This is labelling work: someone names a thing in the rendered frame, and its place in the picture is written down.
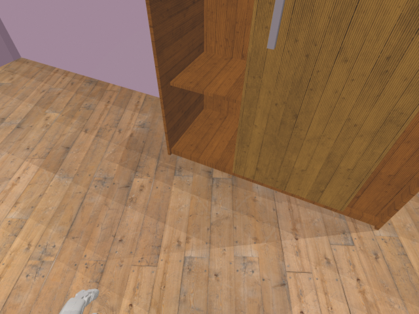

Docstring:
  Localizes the wardrobe door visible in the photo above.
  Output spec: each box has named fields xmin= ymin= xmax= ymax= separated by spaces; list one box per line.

xmin=347 ymin=111 xmax=419 ymax=217
xmin=232 ymin=0 xmax=419 ymax=211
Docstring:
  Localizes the robot left hand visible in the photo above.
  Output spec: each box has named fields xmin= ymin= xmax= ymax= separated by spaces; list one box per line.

xmin=59 ymin=289 xmax=99 ymax=314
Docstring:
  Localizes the handle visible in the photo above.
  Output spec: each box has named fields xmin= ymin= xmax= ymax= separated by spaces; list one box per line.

xmin=267 ymin=0 xmax=285 ymax=49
